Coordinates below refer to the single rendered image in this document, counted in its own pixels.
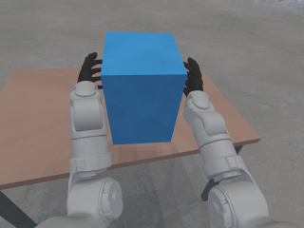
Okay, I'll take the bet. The left robot hand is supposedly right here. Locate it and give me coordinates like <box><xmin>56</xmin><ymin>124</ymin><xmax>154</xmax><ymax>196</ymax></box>
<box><xmin>77</xmin><ymin>52</ymin><xmax>103</xmax><ymax>89</ymax></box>

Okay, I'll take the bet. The right robot forearm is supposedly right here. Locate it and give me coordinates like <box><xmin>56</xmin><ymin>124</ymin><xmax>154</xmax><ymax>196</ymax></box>
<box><xmin>182</xmin><ymin>90</ymin><xmax>269</xmax><ymax>213</ymax></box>

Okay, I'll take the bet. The left robot forearm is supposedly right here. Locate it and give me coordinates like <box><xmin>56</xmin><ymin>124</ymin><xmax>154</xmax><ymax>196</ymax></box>
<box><xmin>66</xmin><ymin>81</ymin><xmax>113</xmax><ymax>211</ymax></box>

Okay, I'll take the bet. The table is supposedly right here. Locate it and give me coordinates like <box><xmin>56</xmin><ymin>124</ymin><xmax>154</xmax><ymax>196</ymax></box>
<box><xmin>0</xmin><ymin>60</ymin><xmax>261</xmax><ymax>228</ymax></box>

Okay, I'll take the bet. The right robot hand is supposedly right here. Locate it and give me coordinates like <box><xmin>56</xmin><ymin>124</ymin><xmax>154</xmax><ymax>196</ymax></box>
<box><xmin>183</xmin><ymin>57</ymin><xmax>203</xmax><ymax>98</ymax></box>

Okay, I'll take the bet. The carton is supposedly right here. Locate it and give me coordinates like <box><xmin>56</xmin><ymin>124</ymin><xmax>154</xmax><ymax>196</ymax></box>
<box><xmin>100</xmin><ymin>32</ymin><xmax>188</xmax><ymax>145</ymax></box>

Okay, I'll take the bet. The robot right upper arm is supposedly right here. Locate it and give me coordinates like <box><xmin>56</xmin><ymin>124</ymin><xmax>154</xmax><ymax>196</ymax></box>
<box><xmin>208</xmin><ymin>180</ymin><xmax>302</xmax><ymax>228</ymax></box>

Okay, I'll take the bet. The robot left upper arm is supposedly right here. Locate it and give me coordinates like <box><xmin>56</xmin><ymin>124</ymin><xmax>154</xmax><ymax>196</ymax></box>
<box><xmin>34</xmin><ymin>177</ymin><xmax>124</xmax><ymax>228</ymax></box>

